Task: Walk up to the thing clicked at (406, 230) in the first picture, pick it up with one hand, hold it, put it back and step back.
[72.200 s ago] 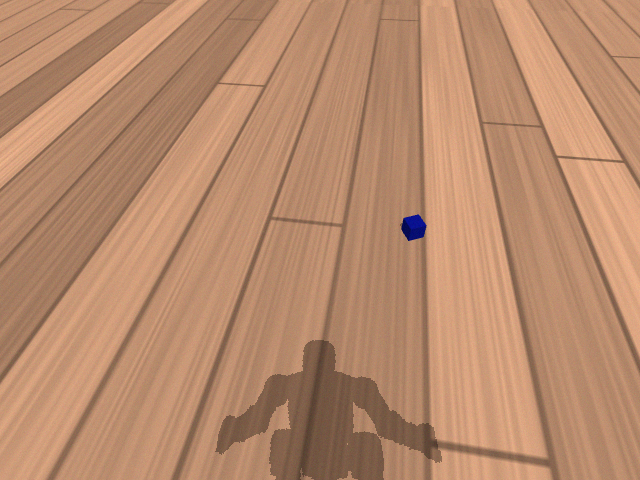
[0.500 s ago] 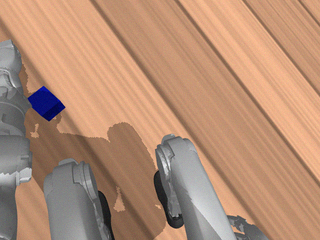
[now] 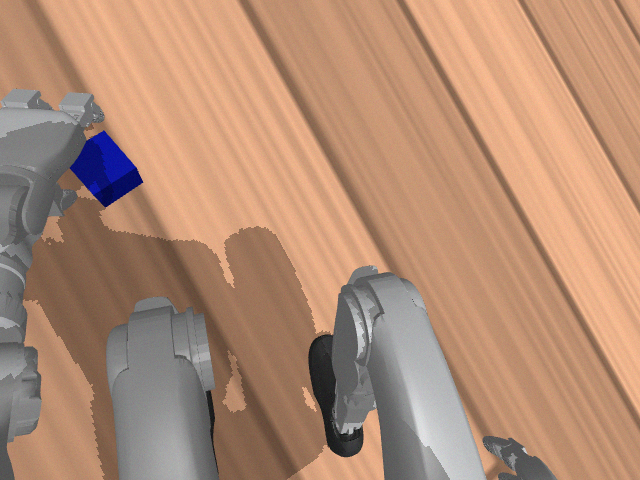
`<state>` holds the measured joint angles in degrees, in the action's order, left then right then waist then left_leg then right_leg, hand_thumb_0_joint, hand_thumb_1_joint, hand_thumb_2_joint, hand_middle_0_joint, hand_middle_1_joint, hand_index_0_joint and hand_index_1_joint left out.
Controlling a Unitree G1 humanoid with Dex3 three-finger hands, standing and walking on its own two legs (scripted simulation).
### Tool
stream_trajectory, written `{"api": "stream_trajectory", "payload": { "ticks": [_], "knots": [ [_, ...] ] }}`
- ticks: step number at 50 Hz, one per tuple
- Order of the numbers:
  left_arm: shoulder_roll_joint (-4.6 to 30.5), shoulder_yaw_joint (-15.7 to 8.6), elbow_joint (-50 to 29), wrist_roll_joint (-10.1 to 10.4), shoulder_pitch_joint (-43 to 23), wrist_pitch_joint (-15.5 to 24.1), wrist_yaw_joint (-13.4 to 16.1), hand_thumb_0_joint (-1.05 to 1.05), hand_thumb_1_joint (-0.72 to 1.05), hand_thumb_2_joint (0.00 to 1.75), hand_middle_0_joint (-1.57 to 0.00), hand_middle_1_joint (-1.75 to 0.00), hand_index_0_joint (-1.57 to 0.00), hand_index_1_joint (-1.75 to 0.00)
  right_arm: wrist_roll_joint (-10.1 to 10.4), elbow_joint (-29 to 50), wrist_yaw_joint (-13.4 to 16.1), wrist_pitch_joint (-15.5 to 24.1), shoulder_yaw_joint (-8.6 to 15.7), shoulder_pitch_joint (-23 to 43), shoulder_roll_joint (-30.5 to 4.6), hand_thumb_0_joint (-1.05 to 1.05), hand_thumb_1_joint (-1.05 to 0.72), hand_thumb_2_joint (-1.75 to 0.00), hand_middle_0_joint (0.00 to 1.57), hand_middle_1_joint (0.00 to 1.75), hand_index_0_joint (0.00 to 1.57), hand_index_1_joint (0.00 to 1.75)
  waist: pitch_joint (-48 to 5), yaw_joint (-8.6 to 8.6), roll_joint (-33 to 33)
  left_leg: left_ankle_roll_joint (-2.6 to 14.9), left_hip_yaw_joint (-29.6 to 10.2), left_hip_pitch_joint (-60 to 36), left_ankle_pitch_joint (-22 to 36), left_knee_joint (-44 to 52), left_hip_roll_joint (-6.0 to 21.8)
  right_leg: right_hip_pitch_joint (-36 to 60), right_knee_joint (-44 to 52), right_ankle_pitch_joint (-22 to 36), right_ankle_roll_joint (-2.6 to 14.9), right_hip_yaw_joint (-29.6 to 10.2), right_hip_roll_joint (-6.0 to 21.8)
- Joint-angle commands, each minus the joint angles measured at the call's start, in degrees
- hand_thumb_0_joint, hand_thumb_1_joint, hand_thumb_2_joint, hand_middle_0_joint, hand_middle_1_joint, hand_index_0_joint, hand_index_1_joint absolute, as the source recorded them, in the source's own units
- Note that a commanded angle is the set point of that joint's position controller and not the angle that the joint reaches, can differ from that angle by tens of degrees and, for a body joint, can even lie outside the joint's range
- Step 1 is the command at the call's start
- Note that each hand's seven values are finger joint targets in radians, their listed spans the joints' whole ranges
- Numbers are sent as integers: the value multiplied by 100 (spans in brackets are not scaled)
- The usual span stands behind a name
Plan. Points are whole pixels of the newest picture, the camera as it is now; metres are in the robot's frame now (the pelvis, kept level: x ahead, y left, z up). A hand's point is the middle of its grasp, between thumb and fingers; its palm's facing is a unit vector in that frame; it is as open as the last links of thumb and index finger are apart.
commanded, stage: home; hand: left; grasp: from above
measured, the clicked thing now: (104, 170) +0.53 +0.26 -0.30
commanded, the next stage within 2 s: none
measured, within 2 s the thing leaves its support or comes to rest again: neither
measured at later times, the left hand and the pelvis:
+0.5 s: hand out of the picture +0.36 +0.26 +0.01, palm faces -0.29 -0.60 -0.75, open 8.1 cm; pelvis +0.01 +0.00 +0.13, yaw +6 degrees
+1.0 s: hand out of the picture +0.26 +0.22 +0.23, palm faces +0.15 -0.95 -0.27, open 7.4 cm; pelvis +0.06 +0.00 +0.32, yaw +9 degrees
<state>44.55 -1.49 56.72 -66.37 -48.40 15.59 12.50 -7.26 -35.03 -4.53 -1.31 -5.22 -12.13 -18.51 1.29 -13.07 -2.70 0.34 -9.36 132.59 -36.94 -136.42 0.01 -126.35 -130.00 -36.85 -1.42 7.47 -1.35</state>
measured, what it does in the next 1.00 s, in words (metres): rises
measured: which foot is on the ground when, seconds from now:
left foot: down 0.00-1.00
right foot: down 0.00-1.00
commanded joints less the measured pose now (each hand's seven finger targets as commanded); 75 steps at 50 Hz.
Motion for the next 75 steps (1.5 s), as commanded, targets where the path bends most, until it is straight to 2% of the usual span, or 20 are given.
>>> {"api": "stream_trajectory", "payload": {
  "ticks": [1,2,5,7,10,12,15,18,20,22,28,31,36,38,39,46,54,61,71,75],
  "knots": [
    [723,57,-5,337,-2201,-793,662,0,-1,99,-19,-79,-22,-78,152,-157,25,74,548,-1172,-1220,0,-89,-89,20,30,20,30,-4425,-272,2517,122,484,-3733,695,1980,94,1577,1685,947,381,274,-201],
    [526,159,266,427,-1871,-948,587,0,5,97,-25,-71,-23,-70,178,-212,18,80,583,-1161,-1221,0,-89,-90,20,30,20,30,-4136,-207,2352,125,463,-3579,421,2155,81,1500,1735,737,390,270,-209],
    [-85,592,-127,860,-1938,-1237,125,0,-8,88,-21,-79,-23,-78,318,-212,40,89,737,-1064,-1203,0,-89,-89,20,30,20,30,-4401,-108,2368,103,322,-3863,37,2612,100,1638,1845,550,400,215,-211],
    [-98,606,-350,1165,-1924,-1320,-194,0,5,103,-27,-68,-24,-70,401,-173,58,88,802,-1046,-1190,0,-89,-89,20,30,20,30,-4433,-104,2132,118,264,-3872,77,2732,87,1895,1938,632,377,147,-210],
    [-84,396,-298,1621,-1226,-1357,-507,0,18,116,-29,-74,-26,-76,502,-81,61,86,803,-1047,-1086,0,-88,-89,20,30,20,30,-4611,113,1338,200,426,-3764,737,2612,35,2499,2102,1100,329,22,-173],
    [2,141,-869,1939,-991,-1332,-602,0,23,112,-28,-69,-26,-71,545,40,78,98,819,-947,-1044,0,-89,-89,20,30,20,30,-4644,343,1203,215,521,-3783,943,2687,-30,2738,2301,1190,371,-59,-116],
    [243,-373,-2186,2416,-540,-1350,-611,0,47,104,-25,-55,-23,-56,659,365,127,49,873,-732,-893,0,-89,-90,20,30,20,30,-5644,857,1466,193,693,-4375,1167,3007,-60,3543,2574,1361,353,-219,-72],
    [-394,-322,-2191,2854,857,-1610,-632,0,71,99,-23,-43,-22,-44,755,467,177,14,872,-475,-728,0,-90,-90,20,30,20,30,-4901,816,1029,230,654,-4269,772,3488,-36,3713,2989,1134,303,-251,-85],
    [-373,-453,-2746,3131,1124,-1751,-670,0,87,102,-23,-41,-23,-42,812,530,239,-4,947,-411,-695,0,-90,-90,20,30,20,30,-4851,833,895,243,612,-4473,492,3800,-15,3987,3321,891,290,-300,-74],
    [-737,-229,-3145,3432,1559,-1932,-793,0,95,108,-24,-43,-24,-43,847,635,294,15,1004,-279,-639,0,-90,-90,20,30,20,30,-4739,775,856,242,622,-4737,412,4082,9,4243,3642,844,276,-338,-79],
    [-1288,8,-4513,4607,2286,-2264,-843,0,90,90,-20,-30,-20,-30,940,759,600,360,986,4,-508,0,-90,-90,20,30,20,30,-4306,601,620,226,601,-5382,-21,4873,18,5087,4650,451,230,-496,-56],
    [-1307,-195,-4680,4994,2978,-2326,-731,0,90,90,-20,-30,-20,-30,965,713,745,576,966,126,-445,0,-90,-90,20,30,20,30,-3852,731,784,192,558,-5889,-116,5345,27,5259,5012,302,260,-582,-39],
    [-1603,-249,-4792,5443,3503,-2439,-570,0,90,90,-20,-30,-20,-30,986,678,911,810,846,331,-368,0,-90,-90,20,30,20,30,-3296,793,1065,110,374,-6810,36,6123,62,5521,5400,484,282,-549,-17],
    [-1845,-194,-4905,5743,4046,-2535,-567,0,91,92,-20,-31,-20,-31,996,787,959,874,817,316,-322,0,-90,-90,20,30,20,30,-3273,799,980,112,368,-7185,158,6434,42,5971,5756,589,271,-559,-15],
    [-1996,-96,-5051,5869,4284,-2618,-587,0,91,92,-20,-31,-20,-31,996,798,978,899,804,302,-309,0,-90,-90,20,30,20,30,-3215,786,963,101,401,-7379,306,6606,34,6193,5962,683,268,-573,-3],
    [-2298,-281,-5751,6573,5401,-3306,-632,0,90,90,-20,-30,-20,-30,996,950,1177,988,630,150,-203,0,-90,-90,20,30,20,30,-2803,838,816,72,516,-8485,1534,7408,31,7608,6991,1653,230,-551,-25],
    [-2572,-416,-6661,6978,6706,-3689,-696,0,90,90,-20,-30,-20,-30,933,1233,1449,1200,543,-146,-57,0,-90,-90,20,30,20,30,-2255,929,770,53,655,-9456,2206,8275,-6,8761,7972,2198,228,-490,-46],
    [-2713,-286,-7306,6984,7632,-3857,-862,0,90,90,-20,-30,-20,-30,862,1435,1553,1385,556,-191,-15,0,-90,-90,20,30,20,30,-1750,977,602,53,560,-9867,2506,8745,23,9119,8333,2408,223,-328,-105],
    [-2600,-318,-7461,6934,7419,-3877,-1093,0,90,90,-20,-30,-20,-30,776,1442,1584,1668,626,-126,-110,0,-90,-90,20,30,20,30,-1298,940,465,98,655,-9846,2018,8874,-29,9064,8570,1958,159,-348,-33],
    [-2536,-386,-7581,6897,7452,-3860,-1112,0,90,90,-20,-30,-20,-30,781,1439,1563,1734,629,-107,-121,0,-90,-90,20,30,20,30,-1462,1067,708,56,633,-9972,2027,8941,-24,9158,8495,1942,191,-371,-25]
  ]
}}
